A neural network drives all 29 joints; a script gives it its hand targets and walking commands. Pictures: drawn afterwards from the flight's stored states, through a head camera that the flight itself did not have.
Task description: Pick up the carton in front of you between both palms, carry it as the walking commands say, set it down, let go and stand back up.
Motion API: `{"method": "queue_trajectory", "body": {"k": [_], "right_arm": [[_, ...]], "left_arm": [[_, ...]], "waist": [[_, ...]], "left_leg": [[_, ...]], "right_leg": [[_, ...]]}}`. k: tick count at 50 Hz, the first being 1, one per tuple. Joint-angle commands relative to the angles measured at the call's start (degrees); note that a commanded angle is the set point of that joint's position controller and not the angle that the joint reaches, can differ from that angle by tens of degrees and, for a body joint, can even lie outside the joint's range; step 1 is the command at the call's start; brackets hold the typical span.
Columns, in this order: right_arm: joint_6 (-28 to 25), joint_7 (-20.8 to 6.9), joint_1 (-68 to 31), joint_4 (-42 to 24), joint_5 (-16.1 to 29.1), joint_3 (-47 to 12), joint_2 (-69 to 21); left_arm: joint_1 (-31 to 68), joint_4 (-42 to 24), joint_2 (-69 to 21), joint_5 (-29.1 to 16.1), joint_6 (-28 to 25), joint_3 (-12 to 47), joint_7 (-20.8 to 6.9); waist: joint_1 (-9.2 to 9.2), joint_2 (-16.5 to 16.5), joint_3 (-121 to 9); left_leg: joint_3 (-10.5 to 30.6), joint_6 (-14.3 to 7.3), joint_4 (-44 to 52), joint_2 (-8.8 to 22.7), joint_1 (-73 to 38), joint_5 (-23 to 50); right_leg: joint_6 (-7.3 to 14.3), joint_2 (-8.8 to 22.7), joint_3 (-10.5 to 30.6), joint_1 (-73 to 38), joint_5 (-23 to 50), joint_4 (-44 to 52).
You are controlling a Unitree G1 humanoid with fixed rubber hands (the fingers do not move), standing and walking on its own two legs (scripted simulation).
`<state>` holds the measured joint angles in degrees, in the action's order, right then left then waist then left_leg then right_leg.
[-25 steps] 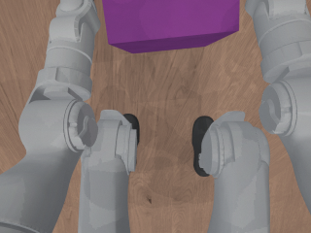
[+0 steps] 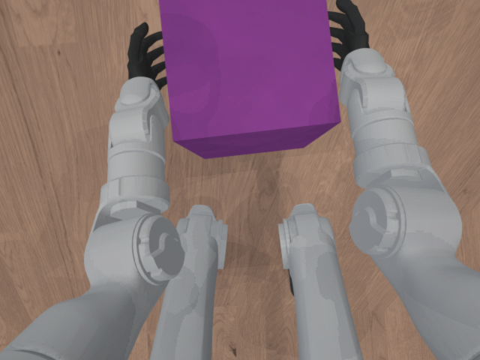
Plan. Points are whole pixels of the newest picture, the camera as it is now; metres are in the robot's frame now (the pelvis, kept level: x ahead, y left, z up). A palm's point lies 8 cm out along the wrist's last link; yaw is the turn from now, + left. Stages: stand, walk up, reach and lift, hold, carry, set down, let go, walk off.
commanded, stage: reach and lift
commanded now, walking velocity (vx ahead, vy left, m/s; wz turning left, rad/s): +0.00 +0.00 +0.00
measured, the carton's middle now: (248, 86) +0.52 +0.00 -0.14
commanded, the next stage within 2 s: none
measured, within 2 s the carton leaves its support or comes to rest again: neither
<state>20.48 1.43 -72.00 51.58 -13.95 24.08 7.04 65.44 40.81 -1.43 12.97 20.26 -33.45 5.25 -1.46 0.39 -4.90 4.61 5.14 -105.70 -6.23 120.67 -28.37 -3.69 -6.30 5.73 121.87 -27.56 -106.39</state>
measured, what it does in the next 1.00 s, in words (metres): rises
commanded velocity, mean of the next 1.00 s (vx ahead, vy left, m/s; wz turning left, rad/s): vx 0.00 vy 0.00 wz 0.00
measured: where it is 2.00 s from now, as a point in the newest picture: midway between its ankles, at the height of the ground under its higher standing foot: (250, 275)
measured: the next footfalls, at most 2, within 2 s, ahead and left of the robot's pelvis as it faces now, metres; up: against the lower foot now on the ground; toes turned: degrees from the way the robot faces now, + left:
none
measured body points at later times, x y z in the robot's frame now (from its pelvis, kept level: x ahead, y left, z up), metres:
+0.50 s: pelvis +0.04 +0.00 +0.12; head +0.24 -0.01 +0.52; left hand +0.49 +0.15 +0.07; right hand +0.50 -0.15 +0.07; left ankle +0.12 +0.14 -0.43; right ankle +0.12 -0.13 -0.43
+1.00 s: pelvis +0.09 +0.00 +0.26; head +0.18 +0.00 +0.70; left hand +0.45 +0.15 +0.22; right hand +0.44 -0.16 +0.22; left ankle +0.12 +0.14 -0.42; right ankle +0.12 -0.13 -0.42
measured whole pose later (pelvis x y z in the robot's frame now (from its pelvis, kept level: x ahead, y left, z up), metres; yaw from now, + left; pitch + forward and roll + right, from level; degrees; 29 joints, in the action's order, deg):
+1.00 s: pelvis +0.09 +0.00 +0.26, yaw -1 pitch +20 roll +0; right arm 20.0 1.8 -26.1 33.5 -12.3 19.1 -6.2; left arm 24.9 31.3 -8.6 12.1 19.3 -21.1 2.6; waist -0.5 0.5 -11.1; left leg 7.6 1.8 -52.3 -4.3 51.1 -21.5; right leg -1.9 -4.1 7.9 51.6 -21.1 -52.4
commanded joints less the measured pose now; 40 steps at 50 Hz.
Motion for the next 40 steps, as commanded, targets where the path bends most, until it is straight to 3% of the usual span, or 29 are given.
{"method": "queue_trajectory", "body": {"k": [1,10,16,30,40], "right_arm": [[-0.8,-14.3,-31.6,-0.1,7.0,-19.1,-60.8],[0.9,-15.0,-26.4,-8.2,11.0,-27.5,-67.1],[1.0,-14.4,-20.2,-11.7,12.8,-32.0,-69.8],[-1.3,-13.4,-4.6,-10.8,10.2,-32.2,-72.6],[-2.3,-13.4,6.4,-13.7,9.7,-34.8,-73.6]], "left_arm": [[42.2,1.1,-55.0,-7.8,-0.2,28.3,-15.1],[35.0,-3.3,-60.9,-11.4,1.7,36.7,-16.5],[27.4,-4.5,-62.9,-12.9,1.8,40.5,-16.7],[11.0,-2.5,-65.0,-10.3,-0.5,41.4,-16.5],[-0.6,-3.7,-66.0,-9.1,-1.4,43.8,-16.5]], "waist": [[0.38,-2.1,-57.9],[0.28,-2.3,-68.4],[0.09,-3.2,-65.6],[0.40,-1.8,-51.1],[0.69,-1.1,-43.9]], "left_leg": [[-11.3,-2.9,12.5,-3.9,-30.1,3.2],[-10.9,-2.4,18.0,-4.1,-41.2,11.1],[-9.8,-2.4,22.8,-4.3,-46.3,13.1],[-6.2,-3.0,37.7,-3.7,-59.9,13.3],[-3.4,-3.7,49.4,-2.4,-73.9,17.4]], "right_leg": [[3.1,-3.2,-10.8,-33.9,2.5,13.8],[2.0,-3.4,-10.4,-45.9,10.8,19.3],[1.4,-3.6,-9.5,-51.9,13.1,23.9],[2.1,-3.2,-6.2,-64.8,13.4,38.6],[2.6,-2.1,-3.8,-77.6,17.2,50.3]]}}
